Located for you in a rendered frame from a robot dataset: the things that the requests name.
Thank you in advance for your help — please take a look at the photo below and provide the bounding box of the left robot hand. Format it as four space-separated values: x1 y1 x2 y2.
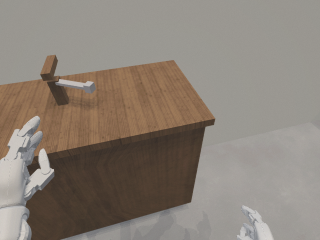
0 116 55 209

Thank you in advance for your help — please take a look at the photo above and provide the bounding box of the right robot hand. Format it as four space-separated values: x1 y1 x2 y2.
237 205 274 240

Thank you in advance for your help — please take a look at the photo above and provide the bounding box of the counter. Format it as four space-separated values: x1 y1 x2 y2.
0 55 215 240

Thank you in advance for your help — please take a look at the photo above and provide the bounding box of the tap lever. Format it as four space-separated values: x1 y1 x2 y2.
55 79 96 94

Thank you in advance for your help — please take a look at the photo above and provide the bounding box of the robot left forearm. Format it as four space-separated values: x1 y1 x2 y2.
0 205 32 240

